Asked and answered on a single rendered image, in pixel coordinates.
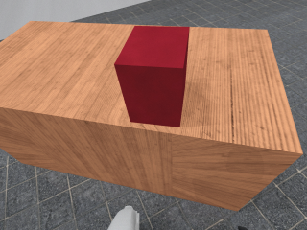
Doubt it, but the carton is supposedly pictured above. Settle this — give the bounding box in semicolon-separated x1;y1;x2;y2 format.
114;26;190;127

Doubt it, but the left robot thigh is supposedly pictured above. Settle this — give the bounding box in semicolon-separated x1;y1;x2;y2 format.
107;208;140;230

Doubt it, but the pedestal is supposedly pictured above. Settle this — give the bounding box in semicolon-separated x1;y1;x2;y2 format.
0;21;303;212

